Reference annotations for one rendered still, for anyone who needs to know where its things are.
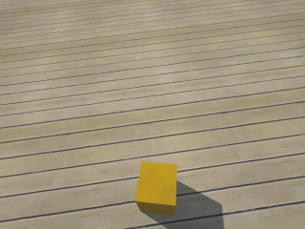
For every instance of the carton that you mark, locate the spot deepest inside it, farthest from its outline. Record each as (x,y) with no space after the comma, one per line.
(156,189)

